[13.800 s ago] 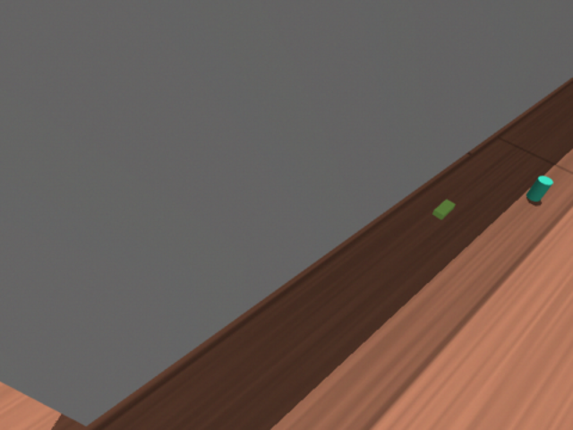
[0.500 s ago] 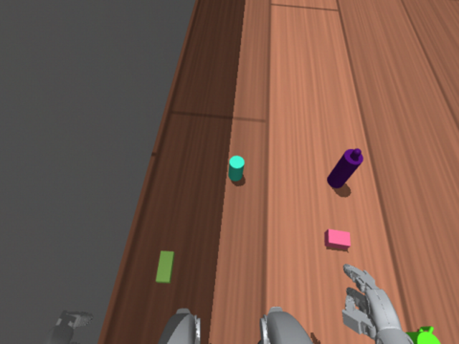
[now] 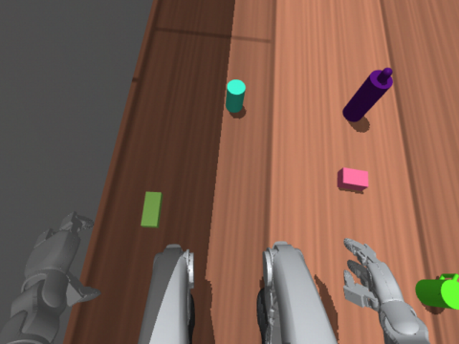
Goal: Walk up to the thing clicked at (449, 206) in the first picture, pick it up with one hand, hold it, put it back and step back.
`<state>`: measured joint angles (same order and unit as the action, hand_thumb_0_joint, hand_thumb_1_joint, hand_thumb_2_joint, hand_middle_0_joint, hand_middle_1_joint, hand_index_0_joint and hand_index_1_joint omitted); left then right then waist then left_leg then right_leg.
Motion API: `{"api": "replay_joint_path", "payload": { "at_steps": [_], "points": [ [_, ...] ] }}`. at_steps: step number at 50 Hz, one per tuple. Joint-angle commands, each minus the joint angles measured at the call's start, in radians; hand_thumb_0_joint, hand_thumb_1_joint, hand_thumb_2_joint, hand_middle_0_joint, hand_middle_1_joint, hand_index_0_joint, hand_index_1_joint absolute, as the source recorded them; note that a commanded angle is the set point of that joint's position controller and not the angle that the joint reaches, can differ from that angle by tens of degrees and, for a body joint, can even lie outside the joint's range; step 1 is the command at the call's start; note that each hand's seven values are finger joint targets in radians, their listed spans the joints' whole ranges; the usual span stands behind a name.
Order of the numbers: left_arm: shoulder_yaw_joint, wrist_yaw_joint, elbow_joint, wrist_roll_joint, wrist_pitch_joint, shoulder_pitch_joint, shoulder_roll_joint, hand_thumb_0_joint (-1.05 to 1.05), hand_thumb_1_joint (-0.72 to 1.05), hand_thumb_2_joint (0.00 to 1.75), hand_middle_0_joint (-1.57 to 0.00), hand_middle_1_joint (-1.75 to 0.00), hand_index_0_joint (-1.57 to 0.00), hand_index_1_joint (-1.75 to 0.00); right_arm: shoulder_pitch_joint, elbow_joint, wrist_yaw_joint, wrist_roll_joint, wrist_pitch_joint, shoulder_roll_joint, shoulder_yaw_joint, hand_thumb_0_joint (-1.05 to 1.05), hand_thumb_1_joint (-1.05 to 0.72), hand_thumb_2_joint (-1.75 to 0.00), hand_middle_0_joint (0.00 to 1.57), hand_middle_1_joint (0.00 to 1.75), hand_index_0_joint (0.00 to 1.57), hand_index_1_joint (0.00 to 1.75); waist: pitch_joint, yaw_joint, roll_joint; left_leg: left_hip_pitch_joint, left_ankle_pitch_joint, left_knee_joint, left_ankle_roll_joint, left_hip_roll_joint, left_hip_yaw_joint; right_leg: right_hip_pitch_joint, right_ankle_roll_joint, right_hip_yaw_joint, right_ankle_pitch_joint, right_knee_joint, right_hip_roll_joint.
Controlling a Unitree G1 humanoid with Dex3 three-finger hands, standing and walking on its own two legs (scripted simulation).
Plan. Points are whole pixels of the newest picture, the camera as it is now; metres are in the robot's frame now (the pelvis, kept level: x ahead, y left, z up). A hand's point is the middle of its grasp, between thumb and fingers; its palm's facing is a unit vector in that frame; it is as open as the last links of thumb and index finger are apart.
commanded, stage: rise first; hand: left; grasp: from above
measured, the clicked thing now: (152, 209) +0.45 +0.23 -0.49
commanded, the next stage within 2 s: approach in 1.54 s
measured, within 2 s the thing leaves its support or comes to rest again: neither
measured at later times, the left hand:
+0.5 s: hand (109, 233) +0.34 +0.29 -0.28, palm faces -0.51 -0.17 -0.84, open 13.9 cm
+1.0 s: hand (119, 222) +0.38 +0.28 -0.34, palm faces -0.49 -0.02 -0.87, open 14.1 cm
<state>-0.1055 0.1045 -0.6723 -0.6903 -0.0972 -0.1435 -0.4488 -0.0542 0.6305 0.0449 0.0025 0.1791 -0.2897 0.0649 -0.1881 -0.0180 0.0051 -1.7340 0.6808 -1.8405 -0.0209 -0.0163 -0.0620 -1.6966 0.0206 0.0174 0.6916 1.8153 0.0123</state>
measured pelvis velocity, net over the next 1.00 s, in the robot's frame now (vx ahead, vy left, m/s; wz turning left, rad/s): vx -0.03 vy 0.01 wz -0.08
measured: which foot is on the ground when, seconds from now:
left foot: down 0.00-1.00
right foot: down 0.00-1.00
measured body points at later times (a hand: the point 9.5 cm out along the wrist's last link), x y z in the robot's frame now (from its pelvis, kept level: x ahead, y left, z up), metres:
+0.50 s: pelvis -0.04 +0.01 -0.13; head +0.17 +0.04 +0.27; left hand +0.36 +0.29 -0.24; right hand +0.04 -0.28 -0.25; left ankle +0.06 +0.13 -0.48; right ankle +0.06 -0.13 -0.48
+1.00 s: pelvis -0.03 +0.01 -0.17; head +0.19 +0.06 +0.22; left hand +0.40 +0.28 -0.29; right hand +0.04 -0.28 -0.29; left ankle +0.06 +0.13 -0.48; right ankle +0.06 -0.13 -0.48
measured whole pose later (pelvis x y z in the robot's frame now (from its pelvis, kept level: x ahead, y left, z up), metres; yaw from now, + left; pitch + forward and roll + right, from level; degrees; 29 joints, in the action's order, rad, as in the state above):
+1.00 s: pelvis -0.03 +0.01 -0.17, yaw -4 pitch +33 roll -7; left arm -0.10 0.39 -1.33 -1.31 -0.38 -0.76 -0.70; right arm -0.09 0.79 0.13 0.14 0.03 -0.25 0.02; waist -0.09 -0.15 -0.02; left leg -2.29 0.68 -2.39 -0.02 0.01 -0.13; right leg -2.21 0.04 0.05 0.69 2.32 -0.01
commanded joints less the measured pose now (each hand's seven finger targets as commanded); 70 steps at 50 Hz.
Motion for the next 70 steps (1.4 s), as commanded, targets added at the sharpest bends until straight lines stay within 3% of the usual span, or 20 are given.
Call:
{"api": "replay_joint_path", "payload": {
  "at_steps": [1,6,7,10,14,17,18,24,26,34,36,39,41,50,54,55,56,57,68,70],
  "points": [
    [-0.064,0.042,0.021,-0.071,-0.063,-0.222,-0.260,0.00,-0.45,0.97,-0.03,-1.04,-0.04,-1.03,-0.122,-0.046,-0.005,0.002,0.020,-0.156,0.065,0.00,-0.79,-0.88,0.20,0.30,0.20,0.30,-0.518,-0.024,0.032,0.232,-0.201,0.111,0.046,0.028,0.056,0.215,-0.039,0.012,-0.226,-0.162,-0.031],
    [-0.083,0.062,-0.070,-0.165,-0.127,-0.344,-0.333,0.00,-0.44,0.97,-0.02,-1.05,-0.04,-1.03,-0.155,0.001,0.005,0.012,-0.003,-0.169,0.070,0.00,-0.81,-0.88,0.20,0.30,0.20,0.30,-0.584,-0.001,0.058,0.179,-0.166,0.026,0.045,0.024,0.056,0.137,-0.044,0.032,-0.178,-0.069,-0.033],
    [-0.066,0.066,-0.076,-0.175,-0.140,-0.377,-0.320,0.00,-0.45,0.97,-0.03,-1.05,-0.05,-1.03,-0.162,0.010,0.010,0.014,-0.009,-0.162,0.068,0.00,-0.81,-0.88,0.20,0.30,0.20,0.30,-0.597,-0.008,0.046,0.162,-0.159,0.011,0.047,0.026,0.055,0.131,-0.044,0.034,-0.172,-0.059,-0.034],
    [-0.087,0.089,-0.109,-0.226,-0.168,-0.489,-0.385,0.00,-0.47,0.99,-0.03,-1.03,-0.04,-1.02,-0.175,0.023,0.011,0.020,-0.025,-0.176,0.073,0.00,-0.81,-0.88,0.20,0.30,0.20,0.30,-0.586,-0.011,0.082,0.132,-0.118,-0.016,0.046,0.026,0.049,0.052,-0.048,0.046,-0.127,-0.019,-0.037],
    [-0.091,0.120,-0.239,-0.279,-0.187,-0.493,-0.392,0.00,-0.44,0.97,-0.03,-1.03,-0.05,-1.01,-0.185,0.039,0.020,0.033,-0.054,-0.170,0.061,0.00,-0.82,-0.88,0.20,0.30,0.20,0.30,-0.543,-0.027,0.061,0.075,-0.053,-0.054,0.053,0.027,0.040,-0.011,-0.047,0.067,-0.066,0.016,-0.042],
    [-0.083,0.139,-0.192,-0.320,-0.212,-0.626,-0.437,0.00,-0.45,0.98,-0.03,-1.01,-0.05,-0.99,-0.204,0.050,0.025,0.041,-0.077,-0.187,0.069,0.00,-0.83,-0.89,0.20,0.30,0.20,0.30,-0.570,-0.032,0.145,0.103,-0.064,-0.065,0.045,0.025,0.027,-0.070,-0.054,0.081,-0.081,0.070,-0.043],
    [-0.075,0.145,-0.270,-0.331,-0.209,-0.580,-0.410,0.00,-0.46,0.99,-0.04,-1.00,-0.05,-0.98,-0.206,0.056,0.027,0.045,-0.082,-0.186,0.063,0.00,-0.83,-0.89,0.20,0.30,0.20,0.30,-0.539,-0.045,0.124,0.093,-0.058,-0.070,0.045,0.024,0.018,-0.095,-0.053,0.089,-0.078,0.080,-0.042],
    [-0.046,0.189,-0.337,-0.403,-0.235,-0.689,-0.419,0.00,-0.47,0.98,-0.04,-0.95,-0.06,-0.94,-0.223,0.076,0.043,0.067,-0.116,-0.185,0.048,0.00,-0.86,-0.89,0.20,0.30,0.20,0.30,-0.515,-0.079,0.151,0.050,-0.070,-0.132,0.046,0.030,0.017,-0.165,-0.057,0.101,-0.096,0.135,-0.040],
    [-0.070,0.206,-0.356,-0.428,-0.244,-0.721,-0.468,0.00,-0.47,0.99,-0.05,-0.94,-0.06,-0.92,-0.225,0.083,0.045,0.072,-0.124,-0.190,0.043,0.00,-0.87,-0.89,0.20,0.30,0.20,0.30,-0.511,-0.075,0.163,0.034,-0.069,-0.147,0.046,0.033,0.018,-0.177,-0.057,0.102,-0.094,0.153,-0.040],
    [-0.055,0.262,-0.452,-0.519,-0.264,-0.804,-0.488,0.00,-0.48,0.98,-0.06,-0.93,-0.07,-0.91,-0.219,0.107,0.057,0.103,-0.138,-0.200,0.034,0.00,-0.89,-0.90,0.20,0.30,0.20,0.30,-0.511,-0.095,0.198,0.016,-0.074,-0.200,0.043,0.035,0.018,-0.245,-0.059,0.116,-0.096,0.206,-0.043],
    [-0.037,0.276,-0.472,-0.537,-0.266,-0.813,-0.460,0.00,-0.49,0.98,-0.06,-0.92,-0.07,-0.91,-0.223,0.114,0.060,0.112,-0.142,-0.196,0.031,0.00,-0.89,-0.90,0.20,0.30,0.20,0.30,-0.505,-0.107,0.198,0.005,-0.094,-0.215,0.044,0.039,0.024,-0.248,-0.057,0.119,-0.114,0.217,-0.042],
    [-0.023,0.289,-0.477,-0.555,-0.272,-0.866,-0.460,0.00,-0.49,0.99,-0.06,-0.91,-0.07,-0.90,-0.206,0.109,0.063,0.119,-0.140,-0.202,0.030,0.00,-0.89,-0.90,0.20,0.30,0.20,0.30,-0.500,-0.118,0.220,0.011,-0.092,-0.224,0.043,0.037,0.017,-0.278,-0.055,0.123,-0.112,0.239,-0.039],
    [-0.049,0.301,-0.520,-0.573,-0.272,-0.853,-0.502,0.00,-0.48,0.98,-0.07,-0.92,-0.07,-0.91,-0.218,0.126,0.065,0.126,-0.143,-0.200,0.024,0.00,-0.89,-0.90,0.20,0.30,0.20,0.30,-0.507,-0.118,0.204,-0.012,-0.085,-0.241,0.046,0.039,0.017,-0.275,-0.055,0.127,-0.109,0.245,-0.043],
    [-0.042,0.347,-0.544,-0.616,-0.288,-0.881,-0.497,0.00,-0.49,0.97,-0.07,-0.92,-0.08,-0.91,-0.217,0.140,0.071,0.149,-0.152,-0.198,0.024,0.00,-0.90,-0.90,0.20,0.30,0.20,0.30,-0.536,-0.135,0.196,-0.029,-0.177,-0.308,0.051,0.041,0.034,-0.248,-0.050,0.119,-0.190,0.280,-0.046],
    [-0.033,0.367,-0.555,-0.639,-0.294,-0.900,-0.500,0.00,-0.51,0.99,-0.07,-0.93,-0.07,-0.93,-0.207,0.136,0.074,0.160,-0.152,-0.199,0.018,0.00,-0.90,-0.90,0.20,0.30,0.20,0.30,-0.531,-0.138,0.239,-0.024,-0.173,-0.314,0.048,0.042,0.033,-0.268,-0.053,0.123,-0.184,0.299,-0.047],
    [-0.060,0.375,-0.579,-0.643,-0.291,-0.892,-0.532,0.00,-0.51,0.99,-0.06,-0.94,-0.06,-0.93,-0.216,0.154,0.075,0.161,-0.153,-0.204,0.019,0.00,-0.90,-0.90,0.20,0.30,0.20,0.30,-0.519,-0.138,0.223,-0.032,-0.153,-0.311,0.049,0.038,0.025,-0.285,-0.055,0.128,-0.165,0.302,-0.050],
    [-0.041,0.380,-0.580,-0.649,-0.291,-0.906,-0.508,0.00,-0.51,0.99,-0.06,-0.94,-0.06,-0.94,-0.209,0.142,0.074,0.163,-0.152,-0.203,0.018,0.00,-0.90,-0.90,0.20,0.30,0.20,0.30,-0.520,-0.143,0.213,-0.044,-0.151,-0.319,0.050,0.041,0.030,-0.281,-0.053,0.127,-0.169,0.297,-0.050],
    [-0.065,0.389,-0.595,-0.648,-0.290,-0.900,-0.536,0.00,-0.51,0.99,-0.06,-0.93,-0.06,-0.93,-0.217,0.150,0.076,0.165,-0.154,-0.204,0.015,0.00,-0.90,-0.90,0.20,0.30,0.20,0.30,-0.518,-0.144,0.207,-0.060,-0.147,-0.324,0.052,0.041,0.031,-0.269,-0.053,0.127,-0.166,0.300,-0.050],
    [-0.039,0.422,-0.647,-0.640,-0.242,-0.936,-0.508,0.00,-0.53,1.01,-0.06,-0.95,-0.06,-0.95,-0.210,0.154,0.079,0.185,-0.125,-0.210,-0.003,0.00,-0.90,-0.90,0.20,0.30,0.20,0.30,-0.507,-0.162,0.220,-0.072,-0.134,-0.343,0.053,0.040,0.033,-0.286,-0.051,0.129,-0.167,0.315,-0.051],
    [-0.044,0.420,-0.640,-0.636,-0.243,-0.952,-0.536,0.00,-0.53,1.01,-0.06,-0.95,-0.06,-0.95,-0.204,0.151,0.079,0.182,-0.124,-0.212,-0.008,0.00,-0.90,-0.90,0.20,0.30,0.20,0.30,-0.508,-0.160,0.222,-0.098,-0.119,-0.352,0.055,0.040,0.033,-0.279,-0.052,0.124,-0.159,0.308,-0.054]
  ]
}}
